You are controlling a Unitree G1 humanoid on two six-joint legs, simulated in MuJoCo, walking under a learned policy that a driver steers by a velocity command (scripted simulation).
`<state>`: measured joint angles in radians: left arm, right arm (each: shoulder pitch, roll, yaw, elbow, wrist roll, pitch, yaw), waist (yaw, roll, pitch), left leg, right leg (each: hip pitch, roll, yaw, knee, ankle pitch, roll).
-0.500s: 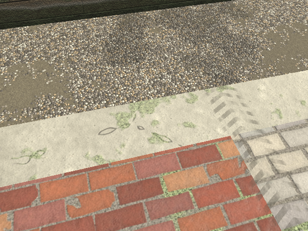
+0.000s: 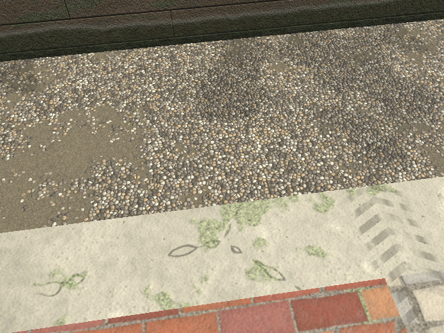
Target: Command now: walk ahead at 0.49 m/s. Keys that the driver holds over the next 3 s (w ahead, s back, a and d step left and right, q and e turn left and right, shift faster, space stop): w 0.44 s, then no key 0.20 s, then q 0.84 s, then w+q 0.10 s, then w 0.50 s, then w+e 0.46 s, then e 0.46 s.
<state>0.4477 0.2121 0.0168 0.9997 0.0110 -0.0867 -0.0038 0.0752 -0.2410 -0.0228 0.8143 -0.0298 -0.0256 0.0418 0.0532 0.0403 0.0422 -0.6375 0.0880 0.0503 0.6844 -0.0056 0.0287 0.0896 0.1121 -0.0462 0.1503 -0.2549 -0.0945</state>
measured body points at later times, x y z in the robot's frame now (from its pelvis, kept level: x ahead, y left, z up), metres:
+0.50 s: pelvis +0.27 +0.03 +0.00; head +0.29 +0.03 +0.45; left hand +0.41 +0.26 -0.13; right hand +0.21 -0.22 -0.14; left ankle +0.21 +0.09 -0.74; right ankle +0.42 -0.11 -0.69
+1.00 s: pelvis +0.35 +0.01 -0.01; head +0.36 +0.03 +0.44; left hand +0.41 +0.28 -0.14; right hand +0.48 -0.23 -0.14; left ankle +0.33 +0.11 -0.72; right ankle +0.44 -0.07 -0.74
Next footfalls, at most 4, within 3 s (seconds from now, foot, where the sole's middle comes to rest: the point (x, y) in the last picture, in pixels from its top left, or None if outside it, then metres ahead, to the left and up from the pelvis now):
0.12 left None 0.25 0.09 -0.78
0.60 right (270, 332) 0.48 -0.07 -0.78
1.06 left None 0.37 0.12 -0.78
1.56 right None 0.40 -0.06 -0.78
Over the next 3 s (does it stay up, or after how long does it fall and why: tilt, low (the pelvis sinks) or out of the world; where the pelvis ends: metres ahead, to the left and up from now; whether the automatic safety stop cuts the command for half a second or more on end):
stays up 0.62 0.22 0.00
